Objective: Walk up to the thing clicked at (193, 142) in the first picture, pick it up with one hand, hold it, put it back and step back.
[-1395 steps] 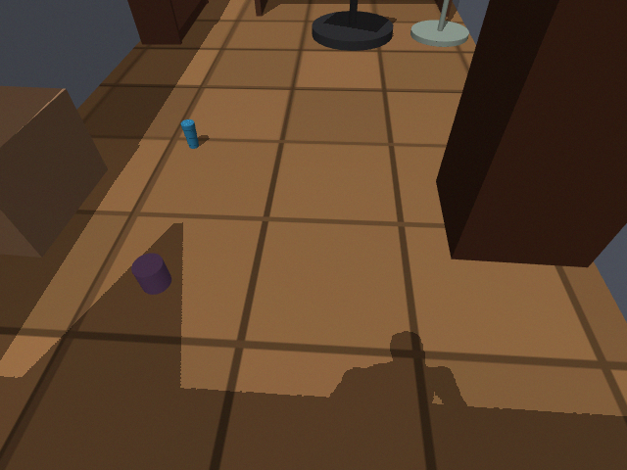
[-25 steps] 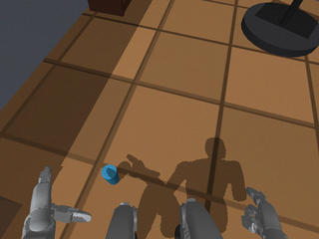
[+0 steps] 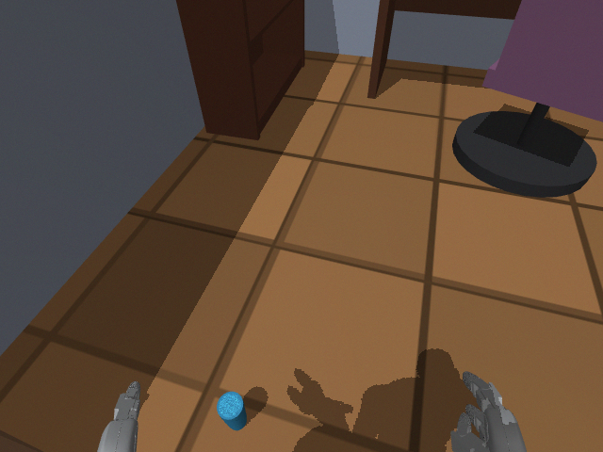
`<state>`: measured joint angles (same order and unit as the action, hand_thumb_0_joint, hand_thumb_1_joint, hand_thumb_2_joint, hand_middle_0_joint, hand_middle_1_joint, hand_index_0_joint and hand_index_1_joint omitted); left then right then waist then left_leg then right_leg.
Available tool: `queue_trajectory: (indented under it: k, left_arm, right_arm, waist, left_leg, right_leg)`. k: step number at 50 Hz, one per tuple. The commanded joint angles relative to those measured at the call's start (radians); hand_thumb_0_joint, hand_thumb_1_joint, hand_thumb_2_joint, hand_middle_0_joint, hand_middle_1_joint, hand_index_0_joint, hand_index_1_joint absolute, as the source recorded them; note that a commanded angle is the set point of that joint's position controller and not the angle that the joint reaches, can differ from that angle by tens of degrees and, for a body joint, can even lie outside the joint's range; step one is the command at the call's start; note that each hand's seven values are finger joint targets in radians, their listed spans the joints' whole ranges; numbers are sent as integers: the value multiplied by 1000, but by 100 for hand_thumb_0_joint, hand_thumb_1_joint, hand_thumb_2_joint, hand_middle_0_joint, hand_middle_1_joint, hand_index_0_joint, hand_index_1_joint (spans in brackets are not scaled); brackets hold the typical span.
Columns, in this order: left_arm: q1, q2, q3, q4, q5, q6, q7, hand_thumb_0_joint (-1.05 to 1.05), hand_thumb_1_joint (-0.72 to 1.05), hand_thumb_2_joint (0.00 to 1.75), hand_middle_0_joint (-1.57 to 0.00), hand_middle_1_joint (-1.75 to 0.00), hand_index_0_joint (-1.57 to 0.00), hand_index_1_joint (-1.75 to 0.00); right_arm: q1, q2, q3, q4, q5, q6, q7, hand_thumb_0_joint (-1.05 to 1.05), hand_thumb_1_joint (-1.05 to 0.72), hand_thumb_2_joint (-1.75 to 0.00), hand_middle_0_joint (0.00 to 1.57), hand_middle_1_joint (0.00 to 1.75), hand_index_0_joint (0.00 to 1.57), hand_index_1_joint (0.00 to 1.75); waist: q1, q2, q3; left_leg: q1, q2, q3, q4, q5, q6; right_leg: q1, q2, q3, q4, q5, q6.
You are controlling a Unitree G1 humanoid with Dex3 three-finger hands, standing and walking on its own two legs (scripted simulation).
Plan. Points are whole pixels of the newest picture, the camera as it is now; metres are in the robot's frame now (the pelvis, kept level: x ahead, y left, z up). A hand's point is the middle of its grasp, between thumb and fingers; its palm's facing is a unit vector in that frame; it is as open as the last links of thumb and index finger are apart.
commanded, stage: home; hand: left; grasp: from the side
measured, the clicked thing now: (234, 413) +0.39 +0.21 -0.64
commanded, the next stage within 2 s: stand in 1.62 s
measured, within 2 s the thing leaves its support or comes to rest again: neither
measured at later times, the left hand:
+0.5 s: hand out of the picture +0.16 +0.17 -0.05, palm faces +0.10 -0.95 -0.29, open 17.6 cm
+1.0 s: hand out of the picture +0.16 +0.17 -0.05, palm faces +0.10 -0.95 -0.28, open 17.5 cm
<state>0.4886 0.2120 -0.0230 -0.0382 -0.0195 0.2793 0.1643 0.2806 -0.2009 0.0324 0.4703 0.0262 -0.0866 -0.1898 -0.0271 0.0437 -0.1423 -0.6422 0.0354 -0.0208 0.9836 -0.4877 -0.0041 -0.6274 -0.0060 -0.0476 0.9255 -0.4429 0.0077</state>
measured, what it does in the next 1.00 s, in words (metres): stands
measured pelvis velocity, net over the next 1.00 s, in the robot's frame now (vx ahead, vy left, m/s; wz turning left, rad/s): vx -0.01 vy -0.01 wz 0.01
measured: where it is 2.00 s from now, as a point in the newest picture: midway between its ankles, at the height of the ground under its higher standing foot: outside the picture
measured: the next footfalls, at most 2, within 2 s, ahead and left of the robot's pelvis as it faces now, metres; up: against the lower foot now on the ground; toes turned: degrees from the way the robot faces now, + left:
none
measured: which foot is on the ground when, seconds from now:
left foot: down 0.00-1.00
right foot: down 0.00-1.00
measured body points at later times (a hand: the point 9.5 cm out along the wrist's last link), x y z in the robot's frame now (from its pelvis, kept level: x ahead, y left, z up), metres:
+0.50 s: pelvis -0.01 -0.01 +0.00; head +0.01 -0.01 +0.45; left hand +0.15 +0.22 -0.03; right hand +0.14 -0.25 -0.07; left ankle +0.00 +0.12 -0.68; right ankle +0.01 -0.13 -0.68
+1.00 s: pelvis -0.01 -0.01 +0.00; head +0.01 -0.01 +0.45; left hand +0.15 +0.22 -0.03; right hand +0.15 -0.25 -0.07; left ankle +0.00 +0.12 -0.68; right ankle +0.01 -0.13 -0.68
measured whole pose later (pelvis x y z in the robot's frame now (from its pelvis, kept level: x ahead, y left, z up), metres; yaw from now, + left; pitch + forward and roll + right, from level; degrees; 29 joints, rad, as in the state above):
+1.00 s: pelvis -0.01 -0.01 +0.00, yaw +0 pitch +7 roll -1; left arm 0.46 0.21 -0.01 0.01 -0.01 0.24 0.13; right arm 0.28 -0.21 0.03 0.51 0.01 -0.14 -0.19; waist -0.02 0.03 -0.10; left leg -0.61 0.04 -0.03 0.95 -0.46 -0.02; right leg -0.60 0.00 -0.06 0.90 -0.42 -0.01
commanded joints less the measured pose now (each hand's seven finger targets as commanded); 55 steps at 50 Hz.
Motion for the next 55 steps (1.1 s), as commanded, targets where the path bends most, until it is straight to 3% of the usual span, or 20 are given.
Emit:
queue_trajectory:
  k: [1, 6, 8, 10, 18, 24, 27, 32, 33, 35, 38, 39, 40, 42, 43, 44, 48, 51, 53, 55]
  left_arm:
    - [-64, 109, 70, -161, 15, -54, -2, 0, -57, 4, -5, -5, -5, -5]
    - [-96, 106, 58, -192, 17, -65, -4, 0, -58, 4, -5, -5, -5, -5]
    - [-48, 73, 38, -118, 19, -56, -7, 0, -55, 6, -5, -5, -5, -5]
    - [-104, 117, 69, -186, 17, -65, -2, 0, -55, 5, -5, -5, -5, -5]
    - [-14, 92, 65, -94, 16, -65, -15, 0, -59, 3, -4, -5, -4, -5]
    - [-82, 120, 84, -181, 13, -80, -15, 0, -56, 5, -5, -5, -5, -5]
    - [-38, 82, 59, -100, 14, -77, -22, 0, -57, 5, -5, -5, -5, -5]
    - [-101, 131, 85, -206, 14, -86, -16, 0, -56, 5, -5, -5, -5, -5]
    - [-46, 95, 61, -111, 17, -79, -18, 0, -56, 5, -5, -6, -5, -5]
    - [-34, 69, 47, -84, 14, -75, -23, 0, -57, 5, -5, -5, -5, -5]
    - [-98, 124, 82, -174, 16, -86, -18, 0, -57, 5, -5, -5, -5, -5]
    - [-81, 126, 85, -154, 15, -84, -17, 0, -56, 5, -5, -5, -5, -5]
    - [-28, 77, 51, -78, 17, -77, -22, 0, -56, 5, -5, -6, -5, -6]
    - [-75, 108, 78, -141, 15, -85, -20, 0, -56, 5, -5, -6, -5, -6]
    - [-71, 105, 71, -134, 13, -85, -22, 0, -57, 4, -5, -5, -5, -5]
    - [-24, 77, 52, -85, 15, -78, -26, 0, -58, 4, -5, -5, -5, -5]
    - [-69, 120, 82, -157, 15, -86, -23, 0, -56, 5, -5, -6, -5, -5]
    - [-31, 72, 55, -96, 13, -81, -26, 0, -57, 5, -5, -5, -5, -5]
    - [-87, 121, 86, -189, 14, -88, -21, 0, -55, 5, -5, -6, -5, -6]
    - [-71, 109, 71, -175, 16, -86, -22, 0, -58, 4, -5, -5, -5, -5]
  right_arm:
    - [-56, -123, -52, -156, -8, -64, -9, 0, -90, -90, 20, 30, 20, 30]
    - [-46, -118, -47, -137, -17, -79, -8, 0, -90, -90, 20, 30, 20, 30]
    - [-59, -119, -46, -133, -18, -85, -8, 0, -90, -90, 20, 30, 20, 30]
    - [-62, -122, -45, -130, -16, -86, -8, 0, -90, -90, 20, 30, 20, 30]
    - [-65, -119, -46, -124, -16, -85, -1, 0, -90, -90, 20, 30, 20, 30]
    - [-76, -126, -53, -144, -14, -92, -1, 0, -90, -90, 20, 30, 20, 30]
    - [-71, -116, -45, -129, -14, -91, 2, 0, -90, -90, 20, 30, 20, 30]
    - [-67, -126, -54, -133, -14, -99, -5, 0, -90, -90, 20, 30, 20, 30]
    - [-58, -118, -46, -119, -16, -98, -5, 0, -90, -90, 20, 30, 20, 30]
    - [-68, -114, -43, -123, -15, -101, -5, 0, -90, -90, 20, 30, 20, 30]
    - [-60, -121, -50, -117, -16, -101, -7, 0, -90, -90, 20, 30, 20, 30]
    - [-67, -121, -49, -118, -16, -102, -8, 0, -90, -90, 20, 30, 20, 30]
    - [-67, -113, -42, -117, -16, -103, -7, 0, -90, -90, 20, 30, 20, 30]
    - [-68, -117, -48, -119, -17, -105, -8, 0, -90, -90, 20, 30, 20, 30]
    - [-71, -115, -44, -114, -16, -105, -8, 0, -90, -90, 20, 30, 20, 30]
    - [-73, -113, -43, -122, -16, -105, -6, 0, -90, -90, 20, 30, 20, 30]
    - [-73, -118, -47, -119, -15, -106, -8, 0, -90, -90, 20, 30, 20, 30]
    - [-65, -111, -43, -118, -17, -108, -5, 0, -90, -90, 20, 30, 20, 30]
    - [-59, -119, -51, -117, -16, -107, -10, 0, -90, -90, 20, 30, 20, 30]
    - [-65, -124, -54, -124, -17, -108, -10, 0, -90, -90, 20, 30, 20, 30]
  waist:
    - [-9, -23, -32]
    - [-7, 40, -82]
    - [-13, 7, -74]
    - [-1, 40, -72]
    - [8, -40, -33]
    - [8, -11, -55]
    - [-1, -22, -25]
    - [9, 9, -65]
    - [-8, -25, -57]
    - [-9, -39, -26]
    - [2, -26, -65]
    - [7, -16, -41]
    - [-6, -48, -22]
    - [0, -31, -49]
    - [6, -27, -11]
    - [-3, -38, -26]
    - [9, -19, -42]
    - [-2, -33, -45]
    - [6, -4, -86]
    - [0, -21, -75]
  left_leg:
    - [47, -25, 1, -186, 173, 12]
    - [101, -26, 1, -189, 217, 4]
    - [101, -23, -5, -194, 215, 4]
    - [97, -25, -7, -204, 196, 3]
    - [64, -32, 5, -191, 209, 11]
    - [77, -34, 15, -196, 170, 14]
    - [63, -33, 10, -208, 119, 15]
    - [82, -35, 17, -199, 142, 14]
    - [84, -33, 15, -193, 155, 15]
    - [67, -34, 17, -190, 137, 18]
    - [83, -36, 22, -181, 173, 19]
    - [73, -38, 23, -186, 156, 17]
    - [67, -35, 21, -190, 136, 19]
    - [74, -37, 23, -189, 130, 19]
    - [58, -38, 23, -198, 103, 18]
    - [67, -37, 23, -190, 123, 20]
    - [73, -37, 22, -189, 147, 16]
    - [75, -34, 18, -187, 159, 17]
    - [97, -35, 24, -179, 203, 15]
    - [96, -35, 22, -178, 208, 16]
  right_leg:
    - [70, 29, -20, -150, 132, -17]
    - [104, 27, -16, -145, 172, -22]
    - [103, 30, -18, -148, 167, -22]
    - [108, 27, -20, -155, 153, -23]
    - [117, 26, -20, -177, 168, -17]
    - [116, 20, -10, -189, 140, -16]
    - [95, 23, -11, -190, 91, -17]
    - [109, 18, -5, -193, 114, -16]
    - [102, 22, -6, -189, 126, -14]
    - [92, 18, -2, -197, 112, -12]
    - [112, 14, 2, -197, 147, -10]
    - [103, 14, 1, -201, 131, -10]
    - [89, 18, 0, -199, 111, -10]
    - [99, 13, 5, -206, 104, -10]
    - [85, 13, 2, -212, 76, -11]
    - [90, 15, 5, -208, 97, -9]
    - [100, 15, -2, -201, 116, -12]
    - [104, 20, -3, -188, 132, -13]
    - [118, 16, 1, -186, 178, -13]
    - [117, 17, -1, -186, 184, -13]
